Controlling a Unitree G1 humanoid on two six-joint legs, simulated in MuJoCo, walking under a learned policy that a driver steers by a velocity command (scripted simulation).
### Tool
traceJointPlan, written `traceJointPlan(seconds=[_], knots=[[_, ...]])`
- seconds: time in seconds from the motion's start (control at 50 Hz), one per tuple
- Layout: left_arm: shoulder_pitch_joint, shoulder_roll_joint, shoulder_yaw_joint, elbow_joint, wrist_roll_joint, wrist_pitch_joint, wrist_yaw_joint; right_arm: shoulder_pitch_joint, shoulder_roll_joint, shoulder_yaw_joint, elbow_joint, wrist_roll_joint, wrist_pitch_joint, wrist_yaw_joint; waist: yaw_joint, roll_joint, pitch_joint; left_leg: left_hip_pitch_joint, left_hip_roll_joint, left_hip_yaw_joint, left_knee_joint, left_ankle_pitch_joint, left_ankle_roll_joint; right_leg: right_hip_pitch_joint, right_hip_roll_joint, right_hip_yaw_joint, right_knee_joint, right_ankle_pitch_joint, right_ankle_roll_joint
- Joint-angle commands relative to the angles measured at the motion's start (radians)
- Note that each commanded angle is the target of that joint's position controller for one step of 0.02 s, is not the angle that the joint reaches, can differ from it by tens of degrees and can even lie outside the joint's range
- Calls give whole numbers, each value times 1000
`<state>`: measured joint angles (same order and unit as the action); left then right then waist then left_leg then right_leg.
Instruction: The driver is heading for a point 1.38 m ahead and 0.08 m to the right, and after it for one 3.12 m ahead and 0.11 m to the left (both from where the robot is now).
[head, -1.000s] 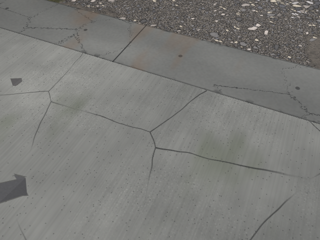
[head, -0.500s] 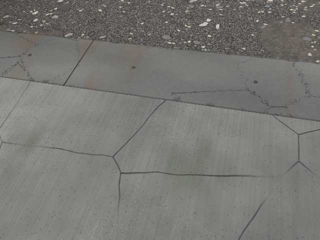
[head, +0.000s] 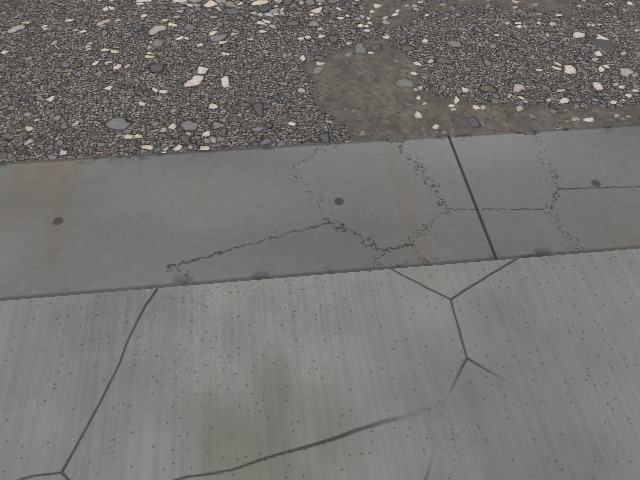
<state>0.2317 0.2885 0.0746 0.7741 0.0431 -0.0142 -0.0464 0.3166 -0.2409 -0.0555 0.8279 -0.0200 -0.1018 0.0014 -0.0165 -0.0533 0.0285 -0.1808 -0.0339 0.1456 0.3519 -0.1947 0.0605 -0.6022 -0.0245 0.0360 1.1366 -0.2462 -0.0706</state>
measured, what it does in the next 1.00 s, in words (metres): walks ahead, turning right: right foot, then left foot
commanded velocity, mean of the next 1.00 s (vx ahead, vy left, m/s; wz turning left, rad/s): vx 0.33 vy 0.00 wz -0.35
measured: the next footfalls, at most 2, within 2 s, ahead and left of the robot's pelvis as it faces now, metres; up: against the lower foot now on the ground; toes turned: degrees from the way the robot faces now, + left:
right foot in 0.30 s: +0.31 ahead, -0.13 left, +0.00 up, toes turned -15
left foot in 0.78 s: +0.56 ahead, -0.06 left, +0.00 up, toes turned -16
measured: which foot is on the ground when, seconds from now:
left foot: down 0.00-0.32, up 0.34-0.76, down 0.78-1.00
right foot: up 0.00-0.28, down 0.30-0.80, up 0.82-1.00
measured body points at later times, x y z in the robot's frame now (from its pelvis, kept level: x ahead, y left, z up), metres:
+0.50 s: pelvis +0.27 -0.08 +0.00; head +0.30 -0.10 +0.44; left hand +0.42 +0.16 -0.12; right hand +0.29 -0.35 -0.13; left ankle +0.31 +0.08 -0.66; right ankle +0.27 -0.12 -0.74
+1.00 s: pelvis +0.43 -0.09 +0.00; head +0.45 -0.08 +0.45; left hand +0.57 +0.13 -0.15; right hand +0.41 -0.35 -0.13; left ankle +0.52 -0.04 -0.74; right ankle +0.35 -0.19 -0.69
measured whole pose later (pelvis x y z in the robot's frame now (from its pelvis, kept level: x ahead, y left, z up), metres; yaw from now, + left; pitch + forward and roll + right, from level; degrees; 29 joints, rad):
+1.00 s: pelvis +0.43 -0.09 +0.00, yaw -19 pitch -1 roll -1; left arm 0.26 0.23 0.03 0.94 0.04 0.00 -0.01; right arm 0.27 -0.22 -0.02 0.90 -0.01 -0.02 -0.01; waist 0.00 -0.02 0.04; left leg -0.28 -0.03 0.08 0.39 -0.11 0.09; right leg -0.34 0.03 0.02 0.91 -0.45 -0.04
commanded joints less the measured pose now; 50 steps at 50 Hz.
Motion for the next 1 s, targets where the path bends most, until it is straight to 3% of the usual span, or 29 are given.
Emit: traceJointPlan(seconds=[0.02,0.12,0.18,0.22,0.26,0.28,0.3,0.32,0.34,0.36,0.38,0.4,0.42,0.46,0.52,0.6,0.7,0.76,0.78,0.8,0.82,0.84,0.86,0.88,0.92,0.94,1.0], knots=[[-18,1,-8,-72,1,2,-17,22,-77,-12,-34,2,-24,4,22,114,8,53,295,-180,-213,205,117,-124,-50,29,-34,102,11],[-202,-24,-31,-130,-8,-8,-36,75,-98,-12,-4,3,-16,0,-16,122,42,72,260,-20,-199,304,80,-66,-40,-68,-322,265,6],[-283,-20,-35,-161,-5,-8,-42,128,-125,-17,22,1,-3,-11,-41,123,66,158,288,13,-178,352,72,-40,-29,-121,-439,205,-17],[-295,-12,-32,-171,1,-7,-37,152,-142,-19,40,0,12,-19,-40,127,61,231,302,44,-109,513,63,-4,5,-156,-495,110,-45],[-225,8,-21,-154,6,-9,-27,163,-176,-25,55,-2,30,-26,-2,155,2,275,309,85,70,835,51,123,78,-193,-531,2,-86],[-117,29,-9,-123,9,-15,-20,162,-190,-27,57,0,39,-28,44,153,-64,258,307,101,235,896,46,253,121,-195,-570,-19,-112],[59,67,12,-64,18,-23,-6,151,-190,-25,45,1,45,-29,122,111,-164,135,287,120,473,772,21,497,127,-150,-629,4,-148],[171,170,43,-48,26,-23,12,173,-115,-6,-7,11,41,-18,142,-38,-296,-194,234,118,803,275,-22,822,-135,208,-653,-170,-230],[159,244,60,-71,-13,-14,21,119,-104,-7,-83,11,31,-1,113,-175,-370,-518,30,-14,1089,-365,-71,973,-347,736,-814,-98,-356],[183,211,55,-55,-20,-2,33,-20,-154,-17,-109,3,23,2,154,-25,-268,-642,81,-147,1091,-263,-63,939,-301,605,-834,40,-323],[132,161,43,-38,-27,-6,43,-32,-123,-4,-112,16,11,4,108,6,-154,-622,129,-150,1014,-161,-53,804,-280,448,-834,191,-290],[83,109,27,-34,-28,-14,43,-4,-113,-1,-87,12,9,2,53,66,-89,-538,159,-151,907,-128,-52,662,-228,349,-849,324,-241],[46,83,17,-34,-32,-25,44,14,-107,0,-79,-7,25,4,11,71,-59,-467,174,-157,850,-132,-58,566,-181,281,-862,398,-214],[20,57,2,-35,-36,-49,38,69,-91,1,-53,-25,63,7,-29,56,-57,-369,161,-141,809,-133,-74,474,-146,193,-869,658,-201],[65,83,4,1,-37,-62,33,45,-69,3,-56,-18,80,12,-34,35,-47,-361,133,-116,715,-43,-85,441,-110,98,-866,883,-174],[114,68,-10,39,-39,-54,43,-79,-60,12,-84,-12,82,10,8,-12,-30,-377,110,-99,524,100,-75,480,-75,47,-854,907,-111],[164,64,-21,87,-27,-45,59,-150,-63,20,-85,-5,72,-1,51,-27,-24,-315,62,-93,333,141,-33,575,-104,65,-794,895,-92],[134,75,-21,104,-28,-42,70,-42,-85,11,-37,-10,55,-15,2,-18,-27,-174,24,-101,197,88,12,590,-116,101,-669,926,-78],[114,82,-20,107,-39,-45,71,36,-86,10,-7,-14,41,-21,-44,16,-48,-54,33,-109,68,242,28,570,-81,84,-569,859,-54],[128,67,-27,90,-44,-55,71,117,-139,0,13,-17,25,-29,-57,92,-136,141,172,-233,98,687,56,478,-23,65,-424,599,-24],[302,-11,-40,122,-75,-47,70,135,-192,-11,13,-7,32,-29,1,284,-280,347,421,-469,155,1119,247,326,108,18,-168,-71,14],[272,46,-29,146,-50,-22,73,110,-130,6,10,25,44,-18,-11,229,-306,270,452,-565,81,1022,303,286,147,41,-70,-382,20],[219,54,-24,150,-27,-6,71,36,-102,16,-1,28,47,-12,9,144,-191,141,411,-500,23,790,286,266,115,70,-33,-371,28],[186,50,-24,149,-9,1,64,-9,-105,12,-2,19,59,-10,21,119,-127,77,361,-473,-40,425,248,228,94,52,-32,-338,27],[143,42,-24,143,0,18,46,-52,-103,9,9,10,79,-13,43,167,-30,-64,270,-410,-184,-154,166,233,45,17,-137,-243,31],[148,30,-28,154,0,22,40,-61,-107,5,13,6,83,-11,47,190,-16,-93,244,-397,-218,-245,145,250,52,-17,-166,-213,33],[127,1,-36,167,-5,13,35,-33,-121,-7,40,11,73,-8,40,163,-19,-98,238,-369,-255,-282,143,268,43,-54,-274,-179,37]])
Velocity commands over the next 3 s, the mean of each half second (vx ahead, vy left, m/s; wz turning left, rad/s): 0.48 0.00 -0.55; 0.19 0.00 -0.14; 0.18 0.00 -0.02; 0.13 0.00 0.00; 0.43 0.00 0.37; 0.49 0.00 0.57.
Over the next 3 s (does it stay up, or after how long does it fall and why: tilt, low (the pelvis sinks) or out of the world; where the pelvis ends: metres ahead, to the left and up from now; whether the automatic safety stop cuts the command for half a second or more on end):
stays up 1.02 -0.21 -0.01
